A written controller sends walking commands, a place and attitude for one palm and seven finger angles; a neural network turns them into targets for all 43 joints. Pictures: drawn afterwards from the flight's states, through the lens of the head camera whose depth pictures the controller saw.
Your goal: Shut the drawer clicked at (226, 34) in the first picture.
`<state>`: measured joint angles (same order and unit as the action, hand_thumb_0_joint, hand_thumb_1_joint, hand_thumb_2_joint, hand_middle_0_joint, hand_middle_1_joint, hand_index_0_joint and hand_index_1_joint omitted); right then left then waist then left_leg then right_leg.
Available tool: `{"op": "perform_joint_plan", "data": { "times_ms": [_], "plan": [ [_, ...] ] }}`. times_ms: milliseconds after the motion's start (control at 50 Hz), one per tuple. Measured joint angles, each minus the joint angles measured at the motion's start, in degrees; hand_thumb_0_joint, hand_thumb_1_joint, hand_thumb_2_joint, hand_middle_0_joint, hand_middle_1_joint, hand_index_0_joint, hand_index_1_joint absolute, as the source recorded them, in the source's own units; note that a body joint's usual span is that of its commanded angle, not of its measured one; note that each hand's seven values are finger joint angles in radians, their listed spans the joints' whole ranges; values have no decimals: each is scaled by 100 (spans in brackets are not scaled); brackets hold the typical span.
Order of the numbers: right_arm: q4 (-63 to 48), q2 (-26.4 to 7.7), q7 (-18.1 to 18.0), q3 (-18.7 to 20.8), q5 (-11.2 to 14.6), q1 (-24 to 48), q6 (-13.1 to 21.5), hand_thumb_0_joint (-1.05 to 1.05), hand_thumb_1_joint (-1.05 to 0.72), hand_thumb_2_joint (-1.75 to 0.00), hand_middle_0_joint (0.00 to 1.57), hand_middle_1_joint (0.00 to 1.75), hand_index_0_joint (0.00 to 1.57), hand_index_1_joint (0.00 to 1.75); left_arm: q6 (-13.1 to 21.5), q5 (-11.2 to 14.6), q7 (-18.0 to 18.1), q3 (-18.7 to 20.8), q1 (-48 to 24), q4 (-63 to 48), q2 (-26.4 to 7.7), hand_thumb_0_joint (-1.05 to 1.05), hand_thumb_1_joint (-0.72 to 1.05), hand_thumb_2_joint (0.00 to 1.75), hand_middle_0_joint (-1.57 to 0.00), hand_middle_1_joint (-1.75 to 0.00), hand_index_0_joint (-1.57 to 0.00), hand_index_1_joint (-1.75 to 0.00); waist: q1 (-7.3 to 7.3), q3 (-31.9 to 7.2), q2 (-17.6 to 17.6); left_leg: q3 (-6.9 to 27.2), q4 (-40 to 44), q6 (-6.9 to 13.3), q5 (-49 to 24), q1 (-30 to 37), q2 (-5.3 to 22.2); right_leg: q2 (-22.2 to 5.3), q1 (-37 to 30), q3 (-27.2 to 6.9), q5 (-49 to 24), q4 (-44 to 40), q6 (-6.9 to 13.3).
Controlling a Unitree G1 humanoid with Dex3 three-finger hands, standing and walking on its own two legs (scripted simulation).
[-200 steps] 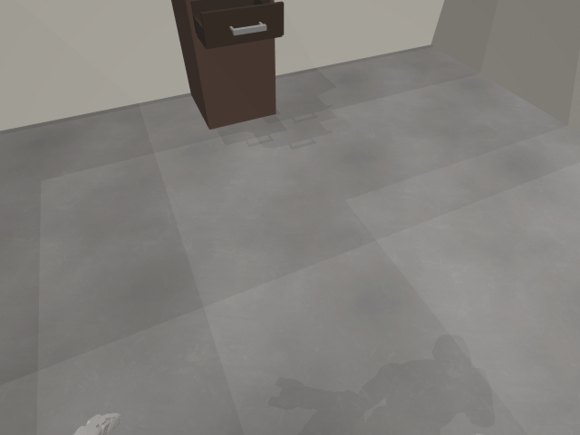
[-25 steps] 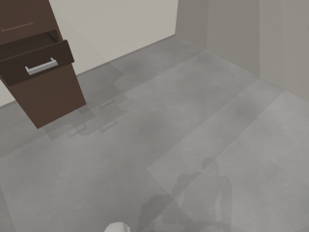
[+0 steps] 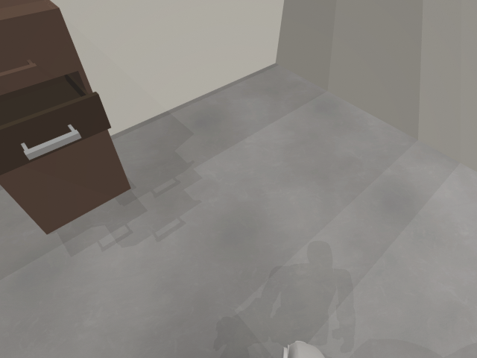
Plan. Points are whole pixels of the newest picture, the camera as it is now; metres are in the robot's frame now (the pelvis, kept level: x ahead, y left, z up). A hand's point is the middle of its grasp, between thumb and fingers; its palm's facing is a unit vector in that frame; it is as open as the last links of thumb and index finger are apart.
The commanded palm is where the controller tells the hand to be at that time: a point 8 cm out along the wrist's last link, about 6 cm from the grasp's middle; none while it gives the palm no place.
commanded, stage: walk to a spot facing it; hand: left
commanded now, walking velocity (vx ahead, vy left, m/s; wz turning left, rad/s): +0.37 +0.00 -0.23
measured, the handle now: (51, 140) +0.70 +0.65 -0.16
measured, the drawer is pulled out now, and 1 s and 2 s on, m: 0.18 0.18 0.18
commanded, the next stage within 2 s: turn to face it in 0.64 s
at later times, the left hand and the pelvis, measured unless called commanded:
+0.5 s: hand (194, 306) +0.25 +0.11 -0.16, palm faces +0.02 -0.98 -0.22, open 7.2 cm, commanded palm none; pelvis +0.21 -0.07 +0.00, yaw -1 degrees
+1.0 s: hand (175, 237) +0.41 +0.19 -0.18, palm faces +0.22 -0.96 -0.19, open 7.4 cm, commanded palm none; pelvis +0.38 -0.01 -0.01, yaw +9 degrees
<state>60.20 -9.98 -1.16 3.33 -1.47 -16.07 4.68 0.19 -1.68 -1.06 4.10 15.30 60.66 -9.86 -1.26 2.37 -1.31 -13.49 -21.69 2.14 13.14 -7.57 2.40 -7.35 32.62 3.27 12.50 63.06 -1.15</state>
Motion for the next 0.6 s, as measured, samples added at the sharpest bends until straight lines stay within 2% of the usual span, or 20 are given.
{"op": "perform_joint_plan", "data": {
  "times_ms": [100,200,220,240,280,320,360,400,480,600],
  "plan": [
    [261,32,41,-15,-27,-458,-71,0,-93,-90,20,29,20,30,-57,11,-49,6,-383,-171,3,0,91,90,-19,-30,-19,-30,155,7,84,-141,322,-161,202,545,-9,-70,-44,163,-262,-1449,-39],
    [454,99,82,-44,-66,-807,-149,1,-92,-90,20,29,20,30,27,11,-70,-10,-664,-278,-2,0,91,90,-19,-30,-19,-30,372,91,229,-260,-48,-473,804,869,210,140,-604,371,-147,-2682,119],
    [493,125,94,-54,-59,-896,-167,1,-92,-90,20,29,20,30,94,2,-74,-20,-683,-314,-21,0,91,90,-19,-30,-19,-30,383,91,247,-252,-351,-527,1028,843,302,219,-819,420,-144,-2930,182],
    [542,154,114,-63,-38,-947,-196,1,-91,-90,20,29,20,30,191,-14,-65,-19,-717,-336,-35,0,91,90,-19,-30,-19,-30,359,105,260,-216,-938,-489,1261,660,434,270,-876,458,-438,-2951,313],
    [604,155,147,-83,1,-845,-311,1,-91,-90,20,29,20,30,336,25,-19,-32,-770,-341,16,0,91,90,-19,-30,-20,-30,331,214,346,352,-2763,-340,1547,-62,510,368,-896,536,-130,-2566,463],
    [596,135,158,-58,22,-685,-358,1,-91,-90,20,29,20,30,370,64,16,-67,-698,-303,88,0,91,90,-20,-30,-20,-30,307,224,388,733,-4144,-236,1239,-793,458,449,-1160,595,141,-2677,498],
    [510,104,153,-31,5,-491,-374,1,-91,-90,20,29,20,30,365,94,78,-73,-538,-235,157,-1,91,90,-20,-30,-20,-30,291,150,402,863,-4658,-216,746,-1382,495,529,-1479,640,109,-3050,451],
    [371,85,147,-13,-14,-296,-372,1,-91,-90,20,29,19,30,390,106,159,-31,-376,-170,123,-1,94,90,-20,-30,-20,-30,279,57,402,931,-4627,-246,392,-1835,557,606,-1782,690,48,-3447,464],
    [113,38,168,36,-34,63,-376,1,-91,-90,20,29,19,30,417,61,152,-93,-27,27,94,-1,94,90,-20,-30,-20,-30,253,-104,374,942,-4044,-337,-40,-2385,637,678,-2296,782,29,-4035,449],
    [-59,-121,246,72,-21,484,-414,1,-93,-90,19,29,19,30,448,43,133,-205,443,286,225,-1,92,90,-20,-30,-20,-30,78,-112,321,845,-2690,-365,-381,-2480,629,684,-2944,982,282,-4423,276]
  ]
}}
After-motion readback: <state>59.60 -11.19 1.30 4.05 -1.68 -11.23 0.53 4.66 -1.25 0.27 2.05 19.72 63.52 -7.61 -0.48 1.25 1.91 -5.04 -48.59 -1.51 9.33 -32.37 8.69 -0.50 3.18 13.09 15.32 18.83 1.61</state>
